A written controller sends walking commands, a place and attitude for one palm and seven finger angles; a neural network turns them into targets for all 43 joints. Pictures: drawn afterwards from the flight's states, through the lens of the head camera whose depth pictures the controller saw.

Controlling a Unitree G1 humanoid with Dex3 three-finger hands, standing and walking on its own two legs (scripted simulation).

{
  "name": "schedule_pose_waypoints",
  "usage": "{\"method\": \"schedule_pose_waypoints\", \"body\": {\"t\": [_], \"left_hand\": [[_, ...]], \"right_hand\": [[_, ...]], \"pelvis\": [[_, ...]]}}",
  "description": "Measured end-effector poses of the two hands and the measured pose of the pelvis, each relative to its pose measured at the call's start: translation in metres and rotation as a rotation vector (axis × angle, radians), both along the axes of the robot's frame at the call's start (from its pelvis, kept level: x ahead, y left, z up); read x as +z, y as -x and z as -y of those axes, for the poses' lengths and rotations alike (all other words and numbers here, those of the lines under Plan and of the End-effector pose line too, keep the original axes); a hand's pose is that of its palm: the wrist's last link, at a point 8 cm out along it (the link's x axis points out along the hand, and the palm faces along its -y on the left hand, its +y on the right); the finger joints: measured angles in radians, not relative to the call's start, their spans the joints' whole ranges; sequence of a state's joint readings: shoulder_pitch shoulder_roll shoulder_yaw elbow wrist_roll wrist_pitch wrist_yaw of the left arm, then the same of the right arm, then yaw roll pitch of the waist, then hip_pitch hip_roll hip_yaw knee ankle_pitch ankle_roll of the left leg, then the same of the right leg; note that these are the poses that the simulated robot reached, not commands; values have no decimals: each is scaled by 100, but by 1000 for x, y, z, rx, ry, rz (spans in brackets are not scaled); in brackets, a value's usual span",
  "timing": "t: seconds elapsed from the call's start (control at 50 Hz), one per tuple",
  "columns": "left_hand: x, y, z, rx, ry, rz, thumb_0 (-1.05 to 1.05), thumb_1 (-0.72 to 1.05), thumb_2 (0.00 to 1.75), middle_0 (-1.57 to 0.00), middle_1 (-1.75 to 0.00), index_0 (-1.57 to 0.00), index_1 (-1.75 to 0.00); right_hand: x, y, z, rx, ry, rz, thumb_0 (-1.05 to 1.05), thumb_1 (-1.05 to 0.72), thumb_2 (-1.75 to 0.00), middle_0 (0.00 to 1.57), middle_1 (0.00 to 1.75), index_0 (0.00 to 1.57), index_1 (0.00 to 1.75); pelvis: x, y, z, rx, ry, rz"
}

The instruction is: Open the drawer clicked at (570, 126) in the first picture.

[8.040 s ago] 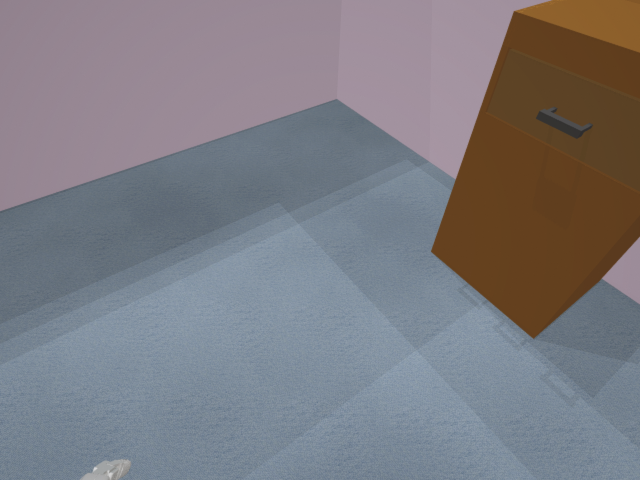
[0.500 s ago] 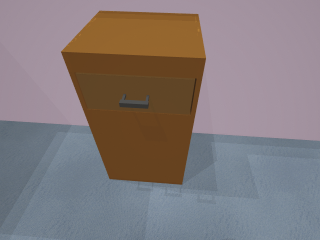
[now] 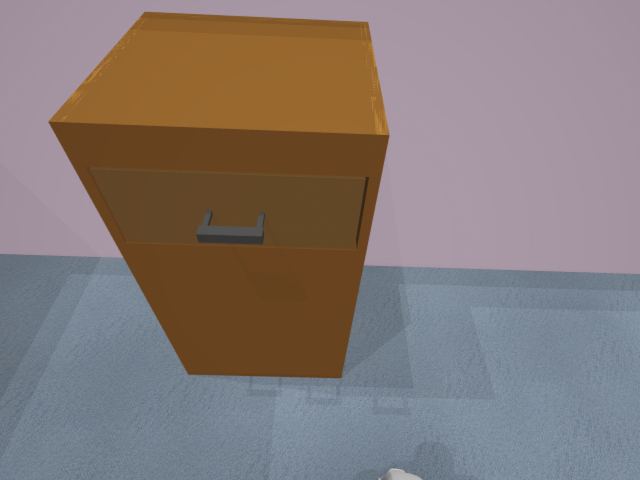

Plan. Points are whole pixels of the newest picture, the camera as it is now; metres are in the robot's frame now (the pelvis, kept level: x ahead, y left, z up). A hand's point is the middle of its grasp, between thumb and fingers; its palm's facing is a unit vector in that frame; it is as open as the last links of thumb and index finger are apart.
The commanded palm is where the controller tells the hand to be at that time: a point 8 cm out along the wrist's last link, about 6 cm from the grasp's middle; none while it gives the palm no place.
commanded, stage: come to a stop and stand still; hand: left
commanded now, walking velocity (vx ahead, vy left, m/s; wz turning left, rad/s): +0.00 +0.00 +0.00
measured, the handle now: (232, 225) +0.52 +0.17 -0.03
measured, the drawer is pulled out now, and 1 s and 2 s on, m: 0.00 0.00 0.00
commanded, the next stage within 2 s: look again from close up in 1.54 s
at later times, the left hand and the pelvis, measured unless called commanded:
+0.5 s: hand out of the picture +0.09 +0.17 -0.20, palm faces +0.12 -0.98 -0.18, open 7.3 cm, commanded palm none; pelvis +0.00 -0.02 -0.03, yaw +4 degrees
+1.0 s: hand out of the picture -0.01 +0.15 -0.18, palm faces +0.02 -0.99 -0.17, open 7.3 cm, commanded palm none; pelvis -0.02 -0.02 +0.00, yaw +1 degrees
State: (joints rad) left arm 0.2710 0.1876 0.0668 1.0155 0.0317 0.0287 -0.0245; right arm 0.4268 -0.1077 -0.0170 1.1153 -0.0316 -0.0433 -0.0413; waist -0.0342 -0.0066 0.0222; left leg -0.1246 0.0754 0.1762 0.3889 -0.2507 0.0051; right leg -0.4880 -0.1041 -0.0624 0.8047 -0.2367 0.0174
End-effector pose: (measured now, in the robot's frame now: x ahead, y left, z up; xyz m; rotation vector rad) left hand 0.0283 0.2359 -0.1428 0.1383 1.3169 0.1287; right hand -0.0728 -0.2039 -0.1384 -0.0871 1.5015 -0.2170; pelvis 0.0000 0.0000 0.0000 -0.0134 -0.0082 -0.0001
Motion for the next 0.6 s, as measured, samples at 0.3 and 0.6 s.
{"method": "schedule_pose_waypoints", "body": {"t": [0.3, 0.6], "left_hand": [[0, -99, 70, 25, -19, 204, -1, 93, 90, -20, -30, -20, -30], [-20, 2, -4, 101, -12, 50, 0, 91, 90, -20, -30, -20, -30]], "right_hand": [[-29, -77, 70, 47, 2, -9, 0, -91, -90, 20, 29, 19, 30], [5, -143, 31, 185, 86, 303, 0, -91, -90, 20, 29, 19, 30]], "pelvis": [[-17, -34, 45, 63, -7, 25], [-14, 6, 1, 53, 14, 17]]}}
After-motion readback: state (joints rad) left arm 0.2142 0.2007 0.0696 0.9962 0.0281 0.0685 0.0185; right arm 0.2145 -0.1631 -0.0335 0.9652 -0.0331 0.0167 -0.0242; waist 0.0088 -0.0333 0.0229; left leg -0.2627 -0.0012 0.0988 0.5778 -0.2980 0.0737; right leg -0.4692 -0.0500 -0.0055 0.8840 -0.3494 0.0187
